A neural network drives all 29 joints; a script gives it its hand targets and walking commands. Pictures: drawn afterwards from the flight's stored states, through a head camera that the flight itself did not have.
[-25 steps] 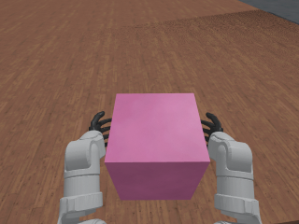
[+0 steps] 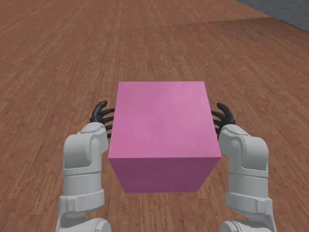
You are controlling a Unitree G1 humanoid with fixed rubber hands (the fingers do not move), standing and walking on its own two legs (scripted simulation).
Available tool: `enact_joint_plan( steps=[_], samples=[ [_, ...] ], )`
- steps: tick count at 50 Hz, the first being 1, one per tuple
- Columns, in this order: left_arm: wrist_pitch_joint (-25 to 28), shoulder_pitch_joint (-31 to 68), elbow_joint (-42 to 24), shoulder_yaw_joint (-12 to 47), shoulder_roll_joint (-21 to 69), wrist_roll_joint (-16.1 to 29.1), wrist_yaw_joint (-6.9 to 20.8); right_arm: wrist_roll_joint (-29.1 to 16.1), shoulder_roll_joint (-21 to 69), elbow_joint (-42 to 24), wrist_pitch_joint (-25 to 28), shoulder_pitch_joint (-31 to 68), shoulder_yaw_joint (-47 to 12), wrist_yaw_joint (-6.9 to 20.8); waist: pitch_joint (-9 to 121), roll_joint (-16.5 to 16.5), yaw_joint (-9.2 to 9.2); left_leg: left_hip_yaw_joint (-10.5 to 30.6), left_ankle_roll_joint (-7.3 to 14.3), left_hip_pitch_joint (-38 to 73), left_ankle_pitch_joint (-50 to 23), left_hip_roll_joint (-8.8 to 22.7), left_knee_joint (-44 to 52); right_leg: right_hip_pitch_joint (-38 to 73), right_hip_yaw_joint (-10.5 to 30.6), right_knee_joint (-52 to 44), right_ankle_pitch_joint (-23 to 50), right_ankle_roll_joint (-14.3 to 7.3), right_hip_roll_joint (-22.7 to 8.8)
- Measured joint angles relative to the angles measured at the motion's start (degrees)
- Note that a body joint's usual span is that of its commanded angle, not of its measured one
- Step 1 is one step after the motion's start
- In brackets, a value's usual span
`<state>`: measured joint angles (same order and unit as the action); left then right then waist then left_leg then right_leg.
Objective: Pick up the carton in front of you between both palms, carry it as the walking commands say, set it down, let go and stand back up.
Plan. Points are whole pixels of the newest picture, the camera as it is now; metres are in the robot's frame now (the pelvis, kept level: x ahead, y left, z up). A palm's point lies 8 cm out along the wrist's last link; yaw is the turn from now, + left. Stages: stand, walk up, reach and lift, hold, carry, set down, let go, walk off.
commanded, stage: carry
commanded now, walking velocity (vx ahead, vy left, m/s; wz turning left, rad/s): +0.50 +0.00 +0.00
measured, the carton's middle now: (161, 141) +0.35 +0.00 +0.09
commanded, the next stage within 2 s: none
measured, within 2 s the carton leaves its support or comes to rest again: neither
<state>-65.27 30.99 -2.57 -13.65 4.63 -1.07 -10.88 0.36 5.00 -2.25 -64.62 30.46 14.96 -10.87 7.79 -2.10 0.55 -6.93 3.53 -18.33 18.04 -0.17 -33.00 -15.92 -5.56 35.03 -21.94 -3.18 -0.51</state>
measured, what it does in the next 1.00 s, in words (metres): climbs: right foot 0.07 m higher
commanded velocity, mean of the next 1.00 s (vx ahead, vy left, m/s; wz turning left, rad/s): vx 0.50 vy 0.00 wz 0.00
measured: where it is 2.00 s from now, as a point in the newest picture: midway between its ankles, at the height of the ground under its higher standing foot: (169, 131)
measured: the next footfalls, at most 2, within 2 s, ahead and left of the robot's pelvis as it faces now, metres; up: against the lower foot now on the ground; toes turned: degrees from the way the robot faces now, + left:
right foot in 0.42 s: +0.40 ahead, -0.16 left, +0.07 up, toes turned -6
left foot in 1.04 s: +0.73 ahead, -0.02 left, +0.07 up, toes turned +6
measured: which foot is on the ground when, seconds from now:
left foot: down 0.00-0.46, up 0.48-1.00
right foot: down 0.00-0.00, up 0.02-0.40, down 0.42-1.00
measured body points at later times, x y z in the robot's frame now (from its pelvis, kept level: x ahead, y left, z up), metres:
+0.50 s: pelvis +0.23 -0.07 +0.00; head +0.26 -0.08 +0.45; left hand +0.58 +0.09 +0.12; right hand +0.59 -0.21 +0.11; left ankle +0.03 +0.08 -0.64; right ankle +0.36 -0.15 -0.65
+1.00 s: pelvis +0.53 -0.09 +0.07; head +0.51 -0.11 +0.52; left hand +0.88 +0.05 +0.24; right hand +0.88 -0.25 +0.23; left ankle +0.68 +0.00 -0.63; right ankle +0.36 -0.15 -0.65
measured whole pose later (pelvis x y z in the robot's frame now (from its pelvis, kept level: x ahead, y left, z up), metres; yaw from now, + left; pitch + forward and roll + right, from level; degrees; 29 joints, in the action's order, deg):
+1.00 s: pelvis +0.53 -0.09 +0.07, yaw -1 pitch +4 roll +1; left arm -70.0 36.6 -2.4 -16.2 5.0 -1.1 -10.6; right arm 1.8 4.5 -4.8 -71.8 35.9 16.9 -10.7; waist 7.3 0.5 2.0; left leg -8.9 4.3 -34.6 2.7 0.5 -33.6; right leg 0.6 -4.7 22.0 -26.0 -4.0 1.9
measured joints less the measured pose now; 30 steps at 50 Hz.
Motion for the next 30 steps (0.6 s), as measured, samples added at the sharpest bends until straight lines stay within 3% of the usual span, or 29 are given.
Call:
enact_joint_plan(
  steps=[5,9,13,17,19,21,23,25,27,30],
  samples=[
    [-2.0,0.9,0.0,-2.2,-1.4,1.8,0.1,0.7,1.4,0.6,-1.5,1.5,-0.4,-0.5,-0.6,2.0,-1.95,0.1,0.2,1.9,1.6,-0.2,0.5,-10.8,1.6,23.3,-7.7,0.0,-0.1],
    [-2.5,2.1,-0.2,-3.5,0.1,1.1,0.2,0.4,1.4,-1.3,-2.3,0.7,-0.1,-0.8,-2.1,2.1,-2.43,0.7,-0.6,5.6,1.2,0.2,4.9,-21.3,1.7,34.2,-2.3,0.6,-1.9],
    [-2.0,2.6,-3.1,-3.6,0.5,0.9,0.4,-0.2,1.1,-3.3,-1.9,2.0,0.0,-0.8,-3.6,1.4,-3.33,1.1,-1.5,9.0,2.6,0.5,7.2,-30.0,2.0,38.0,0.7,1.0,-4.2],
    [-2.2,1.8,-4.8,-3.6,0.3,0.7,0.5,-0.5,1.0,-2.9,-1.6,2.7,-0.6,-0.8,-3.7,0.9,-4.95,2.1,-3.1,13.4,5.6,1.1,8.8,-37.2,2.2,41.0,-3.6,0.0,-5.4],
    [-2.3,1.4,-5.2,-3.8,0.7,0.4,0.6,-0.6,1.1,-3.1,-1.8,2.4,-0.6,-0.8,-3.8,1.0,-5.22,2.6,-4.5,16.6,6.8,2.0,10.7,-37.7,1.3,35.0,-2.9,-0.9,-5.7],
    [-2.1,1.2,-5.0,-3.7,1.3,0.0,0.7,-0.6,0.8,-3.5,-2.2,2.1,-0.3,-0.7,-4.2,1.9,-4.23,2.9,-5.7,19.6,8.3,3.7,11.2,-34.7,-0.8,25.4,-0.1,-2.0,-4.6],
    [-0.8,1.6,-3.5,-3.0,2.2,-0.7,0.7,-0.9,-0.2,-3.8,-2.3,1.9,0.2,-0.3,-6.5,4.2,-0.66,3.2,-5.5,17.6,7.2,7.1,0.0,-31.0,-2.9,23.6,8.0,-2.7,-1.8],
    [0.2,2.0,-3.1,-2.2,2.8,-1.0,0.6,-1.8,-1.1,-4.5,-2.0,1.7,0.8,-0.2,-9.4,3.9,1.79,8.7,-4.4,7.1,4.4,4.4,-25.3,-28.4,-3.3,23.6,5.7,-2.7,-1.2],
    [0.9,0.5,-5.1,-1.7,3.1,-0.2,0.3,-2.0,-0.3,-6.1,-1.9,1.4,1.7,-0.1,-11.9,4.1,3.35,11.4,-2.6,-2.8,2.6,1.1,-43.7,-24.6,-3.6,20.1,4.2,-3.0,-0.1],
    [1.6,-1.0,-8.7,-1.6,2.6,1.7,0.1,-1.0,2.7,-9.8,-1.1,0.9,2.7,0.1,-13.9,3.9,4.22,10.2,-0.7,-14.8,2.1,-0.1,-52.9,-18.5,-3.9,13.0,5.0,-3.3,1.1]
  ],
)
